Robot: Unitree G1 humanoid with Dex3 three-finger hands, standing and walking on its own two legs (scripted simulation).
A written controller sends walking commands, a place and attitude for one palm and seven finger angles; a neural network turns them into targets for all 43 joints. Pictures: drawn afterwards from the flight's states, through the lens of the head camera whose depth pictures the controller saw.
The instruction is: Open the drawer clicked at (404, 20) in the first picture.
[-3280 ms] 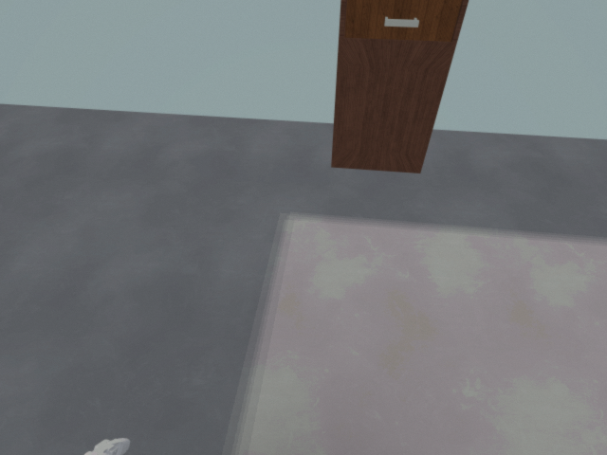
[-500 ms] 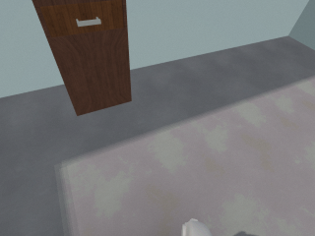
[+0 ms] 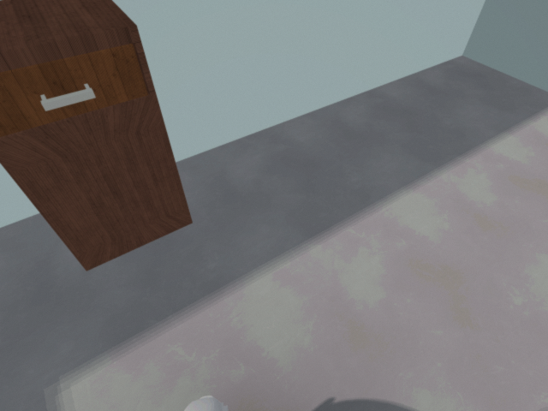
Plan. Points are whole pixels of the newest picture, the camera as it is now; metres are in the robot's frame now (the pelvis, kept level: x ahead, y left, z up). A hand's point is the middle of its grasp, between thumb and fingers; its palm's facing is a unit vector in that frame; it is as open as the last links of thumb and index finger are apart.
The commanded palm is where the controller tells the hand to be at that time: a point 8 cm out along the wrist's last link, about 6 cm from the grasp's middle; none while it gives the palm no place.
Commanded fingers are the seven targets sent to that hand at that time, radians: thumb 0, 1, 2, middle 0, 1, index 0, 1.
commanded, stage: walk to a spot facing it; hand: left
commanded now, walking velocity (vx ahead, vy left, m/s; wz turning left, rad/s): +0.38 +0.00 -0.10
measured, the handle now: (67, 95) +0.89 +0.61 -0.01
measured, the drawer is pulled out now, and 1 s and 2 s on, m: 0.00 0.00 0.00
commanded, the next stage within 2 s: turn to face it in 0.46 s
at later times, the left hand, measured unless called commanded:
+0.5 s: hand (177, 329) +0.30 +0.20 -0.16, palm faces -0.11 -0.98 -0.19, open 7.3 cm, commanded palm none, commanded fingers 0.00 0.90 0.90 -0.20 -0.30 -0.20 -0.30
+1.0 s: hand (235, 257) +0.46 +0.11 -0.15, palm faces -0.01 -0.98 -0.19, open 7.2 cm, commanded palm none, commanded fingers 0.00 0.90 0.90 -0.20 -0.30 -0.20 -0.30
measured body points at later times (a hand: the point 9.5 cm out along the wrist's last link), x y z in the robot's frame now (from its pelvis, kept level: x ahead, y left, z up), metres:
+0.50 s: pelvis +0.22 +0.02 +0.00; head +0.23 +0.02 +0.45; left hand +0.30 +0.25 -0.15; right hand +0.14 -0.19 -0.16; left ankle +0.17 +0.15 -0.74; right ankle +0.29 -0.13 -0.69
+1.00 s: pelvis +0.33 -0.06 +0.00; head +0.33 -0.06 +0.45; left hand +0.46 +0.16 -0.14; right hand +0.36 -0.30 -0.16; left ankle +0.37 +0.07 -0.69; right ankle +0.36 -0.13 -0.74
